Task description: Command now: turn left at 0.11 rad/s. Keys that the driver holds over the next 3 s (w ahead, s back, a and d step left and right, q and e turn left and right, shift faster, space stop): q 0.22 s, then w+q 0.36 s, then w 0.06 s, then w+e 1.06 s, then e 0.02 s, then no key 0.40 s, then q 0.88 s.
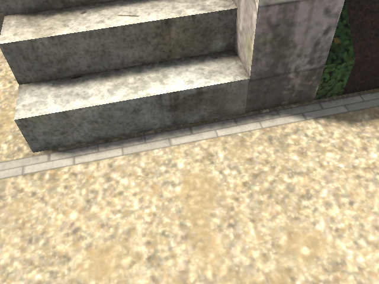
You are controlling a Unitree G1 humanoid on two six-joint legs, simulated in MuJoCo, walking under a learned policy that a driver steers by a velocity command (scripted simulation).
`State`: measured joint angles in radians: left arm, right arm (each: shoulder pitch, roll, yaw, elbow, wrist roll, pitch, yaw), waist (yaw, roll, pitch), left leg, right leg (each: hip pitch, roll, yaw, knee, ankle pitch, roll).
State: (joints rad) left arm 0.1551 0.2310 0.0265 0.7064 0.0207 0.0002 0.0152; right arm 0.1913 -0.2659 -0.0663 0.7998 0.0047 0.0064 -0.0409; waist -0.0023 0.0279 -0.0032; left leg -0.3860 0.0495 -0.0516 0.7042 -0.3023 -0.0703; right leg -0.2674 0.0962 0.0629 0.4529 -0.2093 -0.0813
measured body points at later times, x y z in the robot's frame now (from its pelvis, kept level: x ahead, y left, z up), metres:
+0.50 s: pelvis +0.04 +0.03 +0.00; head +0.05 +0.03 +0.45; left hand +0.01 +0.32 -0.10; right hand +0.28 -0.18 -0.08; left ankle +0.04 +0.20 -0.66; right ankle +0.01 -0.08 -0.74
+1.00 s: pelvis +0.21 +0.20 +0.01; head +0.22 +0.22 +0.45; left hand +0.25 +0.50 -0.11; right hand +0.34 -0.05 -0.10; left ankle +0.14 +0.26 -0.74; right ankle +0.35 +0.05 -0.65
